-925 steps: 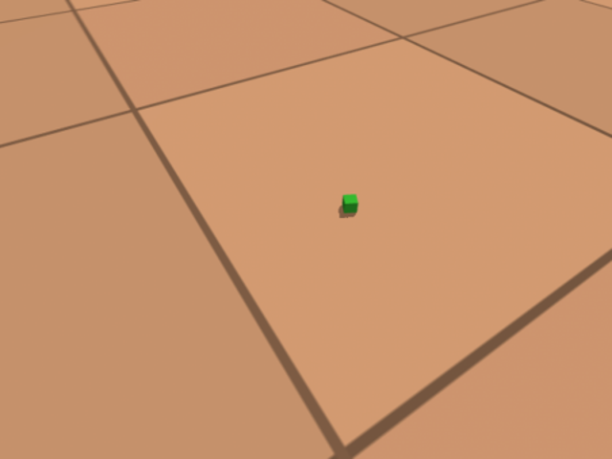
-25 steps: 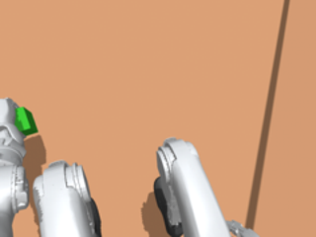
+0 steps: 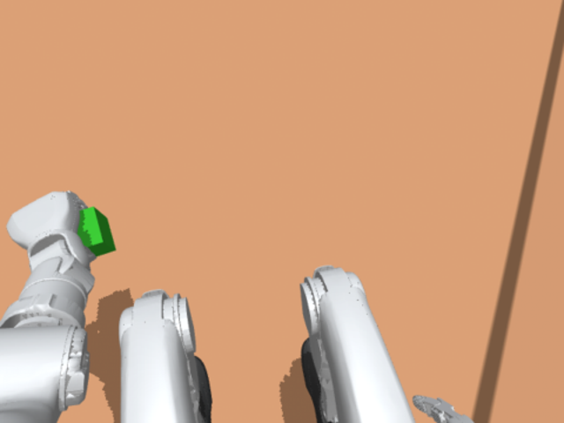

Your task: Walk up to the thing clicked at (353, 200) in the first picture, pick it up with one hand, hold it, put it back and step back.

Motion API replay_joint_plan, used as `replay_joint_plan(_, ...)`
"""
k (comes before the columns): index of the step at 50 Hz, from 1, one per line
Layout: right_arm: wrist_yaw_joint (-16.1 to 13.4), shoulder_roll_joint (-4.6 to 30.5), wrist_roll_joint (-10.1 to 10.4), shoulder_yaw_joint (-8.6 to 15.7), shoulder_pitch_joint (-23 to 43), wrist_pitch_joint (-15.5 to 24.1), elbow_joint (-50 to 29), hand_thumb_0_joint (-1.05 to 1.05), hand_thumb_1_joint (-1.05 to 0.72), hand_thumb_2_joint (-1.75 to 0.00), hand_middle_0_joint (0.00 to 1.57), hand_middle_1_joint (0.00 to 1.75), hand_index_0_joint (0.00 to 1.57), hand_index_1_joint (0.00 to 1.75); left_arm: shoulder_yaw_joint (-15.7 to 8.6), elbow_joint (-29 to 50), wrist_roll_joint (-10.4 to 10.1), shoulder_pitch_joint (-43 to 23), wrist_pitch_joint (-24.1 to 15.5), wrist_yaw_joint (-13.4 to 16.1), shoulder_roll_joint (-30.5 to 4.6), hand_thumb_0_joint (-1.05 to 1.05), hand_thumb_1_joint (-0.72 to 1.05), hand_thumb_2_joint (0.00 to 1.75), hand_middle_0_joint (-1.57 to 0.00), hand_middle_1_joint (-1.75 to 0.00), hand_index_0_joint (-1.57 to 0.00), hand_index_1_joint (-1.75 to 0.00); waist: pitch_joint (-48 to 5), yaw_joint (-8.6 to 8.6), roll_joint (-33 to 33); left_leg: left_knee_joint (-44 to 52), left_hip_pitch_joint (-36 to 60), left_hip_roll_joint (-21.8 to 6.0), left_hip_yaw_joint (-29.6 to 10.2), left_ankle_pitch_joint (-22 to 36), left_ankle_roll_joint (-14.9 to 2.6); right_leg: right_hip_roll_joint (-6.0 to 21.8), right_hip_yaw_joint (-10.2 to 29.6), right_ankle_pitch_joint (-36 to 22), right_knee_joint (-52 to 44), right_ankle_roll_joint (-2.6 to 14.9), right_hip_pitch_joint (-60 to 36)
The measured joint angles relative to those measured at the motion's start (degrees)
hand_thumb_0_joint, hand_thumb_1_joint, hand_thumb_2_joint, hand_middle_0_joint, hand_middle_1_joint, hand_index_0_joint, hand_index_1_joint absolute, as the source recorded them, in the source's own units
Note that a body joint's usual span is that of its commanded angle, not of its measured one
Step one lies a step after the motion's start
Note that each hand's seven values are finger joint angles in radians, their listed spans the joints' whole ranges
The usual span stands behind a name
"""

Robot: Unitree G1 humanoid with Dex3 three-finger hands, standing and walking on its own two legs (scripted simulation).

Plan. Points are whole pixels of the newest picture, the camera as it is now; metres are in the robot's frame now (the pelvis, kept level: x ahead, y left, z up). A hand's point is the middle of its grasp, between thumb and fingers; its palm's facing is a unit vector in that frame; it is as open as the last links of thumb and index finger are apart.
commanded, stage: lift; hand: left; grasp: from above
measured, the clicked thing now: (85, 235) +0.44 +0.29 -0.17
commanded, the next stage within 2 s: hold in 1.36 s
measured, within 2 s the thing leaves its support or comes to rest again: neither
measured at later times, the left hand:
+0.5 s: hand out of the picture +0.37 +0.28 +0.06, palm faces -0.33 -0.25 -0.91, open 8.6 cm
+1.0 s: hand out of the picture +0.36 +0.26 +0.23, palm faces -0.38 -0.26 -0.89, open 8.6 cm
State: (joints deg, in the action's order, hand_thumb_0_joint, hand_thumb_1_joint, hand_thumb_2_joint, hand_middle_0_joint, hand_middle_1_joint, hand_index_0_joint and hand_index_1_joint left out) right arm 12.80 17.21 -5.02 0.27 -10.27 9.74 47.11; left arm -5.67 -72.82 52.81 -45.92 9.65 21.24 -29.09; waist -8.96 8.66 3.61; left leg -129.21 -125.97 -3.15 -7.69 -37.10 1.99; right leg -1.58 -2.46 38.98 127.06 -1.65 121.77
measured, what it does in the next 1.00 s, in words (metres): rises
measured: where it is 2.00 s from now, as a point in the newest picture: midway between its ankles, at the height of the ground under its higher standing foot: (264, 420)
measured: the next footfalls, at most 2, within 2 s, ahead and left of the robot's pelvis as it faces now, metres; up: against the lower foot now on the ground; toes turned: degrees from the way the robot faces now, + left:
none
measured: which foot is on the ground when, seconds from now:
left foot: down 0.00-1.00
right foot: down 0.00-1.00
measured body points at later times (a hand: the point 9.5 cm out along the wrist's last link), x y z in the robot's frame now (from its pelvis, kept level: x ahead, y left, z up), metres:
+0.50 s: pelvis +0.01 +0.00 +0.16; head +0.15 +0.02 +0.59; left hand +0.38 +0.29 +0.11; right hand +0.16 -0.26 +0.04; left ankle +0.09 +0.14 -0.34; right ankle +0.10 -0.13 -0.34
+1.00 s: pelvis +0.06 +0.01 +0.32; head +0.13 +0.01 +0.77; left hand +0.38 +0.27 +0.28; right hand +0.18 -0.25 +0.20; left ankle +0.09 +0.14 -0.34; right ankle +0.10 -0.13 -0.34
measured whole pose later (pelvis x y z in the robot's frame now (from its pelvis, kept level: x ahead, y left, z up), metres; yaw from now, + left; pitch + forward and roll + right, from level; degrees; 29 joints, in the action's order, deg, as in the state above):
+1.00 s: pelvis +0.06 +0.01 +0.32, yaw +6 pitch +15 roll -2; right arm -4.8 13.4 2.7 0.1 -13.0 5.5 45.1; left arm 11.7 -47.2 46.2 -21.5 23.9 12.3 -17.5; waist -7.4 4.4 2.6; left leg -62.8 -52.1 -3.4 -1.4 -26.0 1.3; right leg 0.4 -1.1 27.3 61.2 -1.0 49.1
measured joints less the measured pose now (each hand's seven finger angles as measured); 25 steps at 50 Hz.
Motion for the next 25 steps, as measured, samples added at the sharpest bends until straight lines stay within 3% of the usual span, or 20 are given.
replay_joint_plan(8, -3.53, -1.14, 2.1, 0.78, 0.39, -2.38, -1.93, 0.0, -0.92, -0.91, 0.2, 0.29, 0.2, 0.3, 3.64, 10.04, -1.89, 6.21, 2.54, -2.86, 2.25, 0.03, 0.24, 0.25, -1.21, -0.23, -0.87, -0.24, -2.28, -2.06, 0.1, 7.11, 6.54, -0.1, 0.98, 0.98, -0.08, 0.48, 0.19, -0.85, -6.77, 0.37, -6.35)
replay_joint_plan(18, -9.15, -1.93, 4.8, 1.04, 1.77, -4.78, -4.88, 0.0, -0.92, -0.91, 0.2, 0.29, 0.2, 0.3, 7.86, 21.68, -3.06, 13.88, 6.88, -7.06, 4.53, 0.03, 0.25, 0.25, -1.21, -0.23, -0.86, -0.26, -3.96, -3.06, -0.14, 18.73, 18.81, -0.29, 1.9, 2.0, -0.09, 0.95, 0.04, -1.92, -18.33, 0.76, -18.52)
replay_joint_plan(25, -13.3, -2.78, 6.21, 0.69, 2.58, -5.72, -4.87, 0.0, -0.92, -0.91, 0.2, 0.29, 0.2, 0.3, 10.61, 27.32, -4.34, 18.45, 10.91, -8.4, 6.38, 0.02, 0.24, 0.26, -1.22, -0.23, -0.87, -0.25, -3.28, -3.67, -0.4, 29.2, 30.93, -0.25, 2.74, 3.22, -0.02, 1.38, 0.04, -3.11, -28.7, 0.95, -30.58)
